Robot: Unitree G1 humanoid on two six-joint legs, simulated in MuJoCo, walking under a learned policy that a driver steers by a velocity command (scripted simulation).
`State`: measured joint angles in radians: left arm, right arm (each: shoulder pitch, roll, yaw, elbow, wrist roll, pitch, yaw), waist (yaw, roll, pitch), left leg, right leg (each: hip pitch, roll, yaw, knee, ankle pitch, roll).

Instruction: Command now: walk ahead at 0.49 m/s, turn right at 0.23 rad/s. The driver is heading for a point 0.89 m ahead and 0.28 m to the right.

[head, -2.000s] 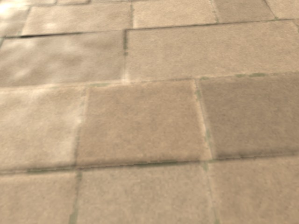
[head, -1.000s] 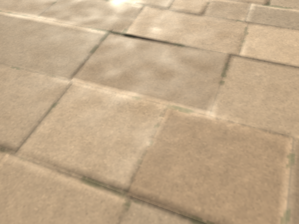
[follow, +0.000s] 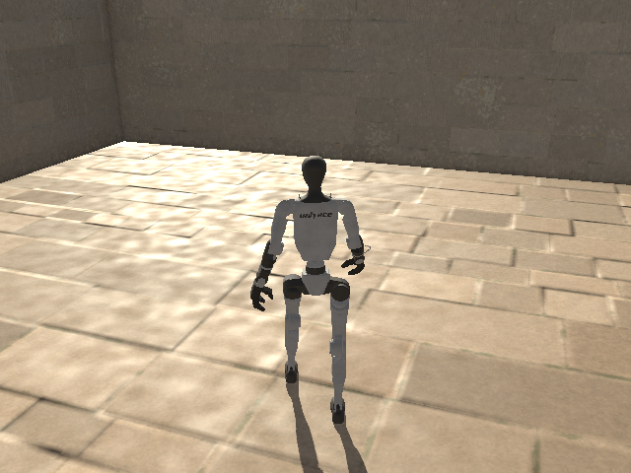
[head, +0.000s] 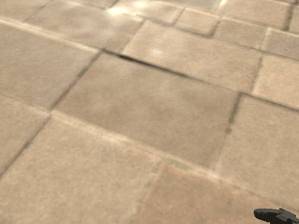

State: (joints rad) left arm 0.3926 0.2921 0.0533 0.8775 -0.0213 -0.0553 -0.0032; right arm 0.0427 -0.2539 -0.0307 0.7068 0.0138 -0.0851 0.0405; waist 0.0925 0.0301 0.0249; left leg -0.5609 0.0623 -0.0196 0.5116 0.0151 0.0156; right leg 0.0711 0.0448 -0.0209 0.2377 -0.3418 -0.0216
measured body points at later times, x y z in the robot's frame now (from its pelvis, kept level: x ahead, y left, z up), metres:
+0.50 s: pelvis +0.26 +0.00 +0.00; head +0.30 -0.02 +0.44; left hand +0.52 +0.19 -0.09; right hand +0.24 -0.29 -0.13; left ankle +0.17 +0.13 -0.73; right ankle +0.40 -0.15 -0.71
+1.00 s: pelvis +0.39 -0.03 +0.00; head +0.42 -0.05 +0.45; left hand +0.68 +0.13 -0.08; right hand +0.38 -0.35 -0.10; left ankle +0.50 +0.08 -0.72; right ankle +0.39 -0.13 -0.73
